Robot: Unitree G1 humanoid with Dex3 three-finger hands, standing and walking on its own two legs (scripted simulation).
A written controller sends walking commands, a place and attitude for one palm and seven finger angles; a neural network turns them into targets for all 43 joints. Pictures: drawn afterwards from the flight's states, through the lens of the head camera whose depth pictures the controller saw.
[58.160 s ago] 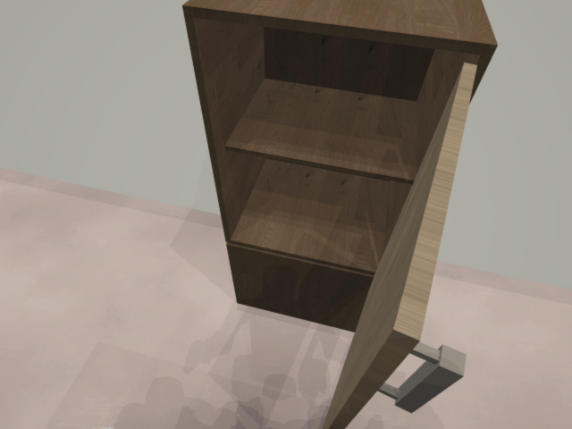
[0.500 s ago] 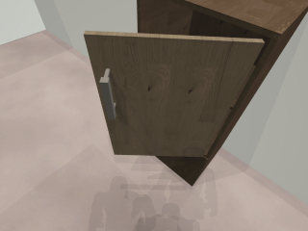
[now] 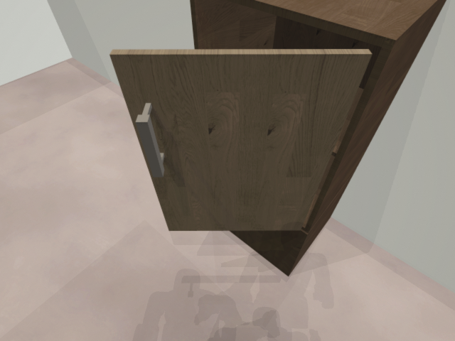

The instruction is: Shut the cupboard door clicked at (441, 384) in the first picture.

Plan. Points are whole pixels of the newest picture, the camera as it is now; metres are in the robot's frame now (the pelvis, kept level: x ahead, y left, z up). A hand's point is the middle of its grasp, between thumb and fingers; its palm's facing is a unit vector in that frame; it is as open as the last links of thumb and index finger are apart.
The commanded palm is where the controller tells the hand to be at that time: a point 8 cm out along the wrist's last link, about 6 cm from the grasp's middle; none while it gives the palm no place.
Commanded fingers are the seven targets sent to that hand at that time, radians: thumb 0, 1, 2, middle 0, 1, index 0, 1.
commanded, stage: come to a stop and stand still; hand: left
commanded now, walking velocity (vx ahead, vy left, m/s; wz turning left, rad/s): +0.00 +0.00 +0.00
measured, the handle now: (153, 141) +0.46 +0.18 +0.09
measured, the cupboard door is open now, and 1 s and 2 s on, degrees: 41 41 41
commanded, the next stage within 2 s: look again from close up in 1.24 s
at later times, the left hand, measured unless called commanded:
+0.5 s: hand out of the picture +0.01 +0.27 -0.15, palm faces -0.03 -0.95 -0.30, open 7.4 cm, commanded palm none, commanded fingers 0.00 0.90 0.90 -0.20 -0.30 -0.20 -0.30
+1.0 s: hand out of the picture -0.02 +0.27 -0.15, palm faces -0.02 -0.96 -0.29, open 7.4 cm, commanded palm none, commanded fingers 0.00 0.90 0.90 -0.20 -0.30 -0.20 -0.30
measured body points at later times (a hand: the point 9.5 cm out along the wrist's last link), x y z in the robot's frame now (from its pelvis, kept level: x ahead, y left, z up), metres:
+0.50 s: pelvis -0.06 +0.04 +0.01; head -0.06 +0.05 +0.46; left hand +0.01 +0.32 -0.13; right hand -0.04 -0.25 -0.12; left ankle -0.01 +0.12 -0.73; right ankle -0.01 -0.10 -0.72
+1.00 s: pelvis -0.05 +0.04 +0.02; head -0.05 +0.05 +0.47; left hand -0.02 +0.32 -0.13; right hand +0.04 -0.23 -0.11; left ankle -0.01 +0.12 -0.73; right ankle -0.01 -0.10 -0.73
